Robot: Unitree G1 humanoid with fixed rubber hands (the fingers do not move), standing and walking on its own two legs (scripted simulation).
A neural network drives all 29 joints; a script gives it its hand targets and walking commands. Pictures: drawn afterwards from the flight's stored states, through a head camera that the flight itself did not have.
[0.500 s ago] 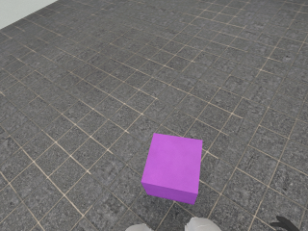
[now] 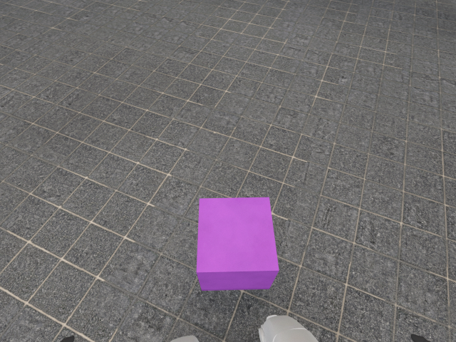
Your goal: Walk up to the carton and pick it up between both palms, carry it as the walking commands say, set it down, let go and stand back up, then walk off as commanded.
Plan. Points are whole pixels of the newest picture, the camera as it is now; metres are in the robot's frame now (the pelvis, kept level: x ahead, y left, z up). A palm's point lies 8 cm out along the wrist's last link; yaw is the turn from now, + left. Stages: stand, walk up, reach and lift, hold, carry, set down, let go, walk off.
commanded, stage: walk up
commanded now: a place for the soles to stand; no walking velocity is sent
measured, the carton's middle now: (234, 244) +0.51 -0.03 -0.63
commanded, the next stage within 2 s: none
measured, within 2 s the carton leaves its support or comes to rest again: neither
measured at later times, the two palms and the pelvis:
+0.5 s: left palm (94, 337) +0.15 +0.26 -0.09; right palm out of the picture +0.07 -0.33 -0.10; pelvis +0.01 -0.02 +0.01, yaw -5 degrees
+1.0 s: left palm out of the picture +0.14 +0.27 -0.09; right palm out of the picture +0.08 -0.35 -0.09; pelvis +0.03 -0.03 +0.01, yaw -6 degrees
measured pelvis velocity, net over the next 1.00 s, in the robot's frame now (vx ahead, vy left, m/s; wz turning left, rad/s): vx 0.03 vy -0.03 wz -0.11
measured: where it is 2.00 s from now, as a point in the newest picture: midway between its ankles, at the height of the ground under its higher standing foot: outside the picture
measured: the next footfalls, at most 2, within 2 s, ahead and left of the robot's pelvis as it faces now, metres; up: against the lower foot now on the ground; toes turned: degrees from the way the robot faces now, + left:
right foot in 0.12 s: +0.05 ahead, -0.15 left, +0.00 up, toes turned -5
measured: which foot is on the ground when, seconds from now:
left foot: down 0.00-1.00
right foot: up 0.00-0.10, down 0.12-1.00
